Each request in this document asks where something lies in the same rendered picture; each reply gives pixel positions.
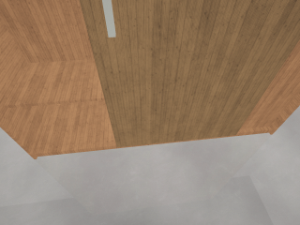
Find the handle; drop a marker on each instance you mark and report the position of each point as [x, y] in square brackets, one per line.
[109, 19]

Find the wardrobe door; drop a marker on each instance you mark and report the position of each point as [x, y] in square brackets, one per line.
[278, 95]
[181, 70]

